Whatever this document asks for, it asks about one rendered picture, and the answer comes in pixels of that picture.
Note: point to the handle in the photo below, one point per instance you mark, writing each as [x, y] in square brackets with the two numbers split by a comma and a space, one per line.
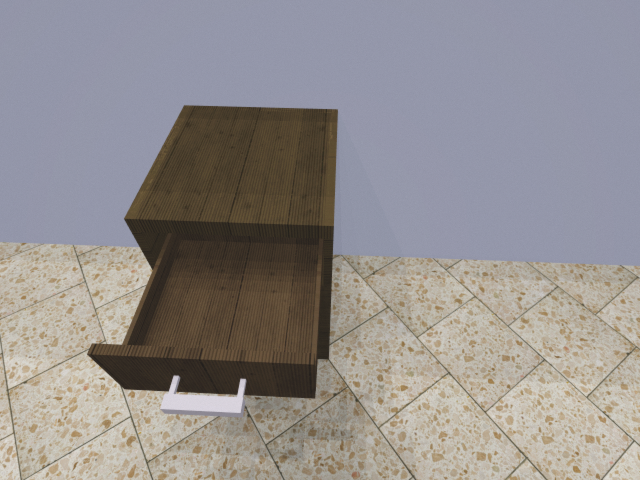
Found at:
[203, 405]

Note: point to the cabinet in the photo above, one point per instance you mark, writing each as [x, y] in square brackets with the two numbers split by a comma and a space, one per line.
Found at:
[244, 171]

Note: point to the drawer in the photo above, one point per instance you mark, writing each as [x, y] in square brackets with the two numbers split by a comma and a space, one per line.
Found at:
[220, 308]

